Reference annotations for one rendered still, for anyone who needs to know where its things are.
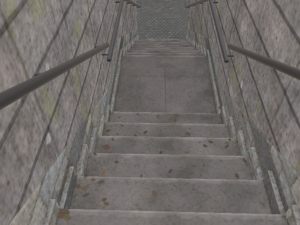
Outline stairs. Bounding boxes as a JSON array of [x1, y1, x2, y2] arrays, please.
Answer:
[[125, 38, 203, 56], [56, 112, 288, 225]]

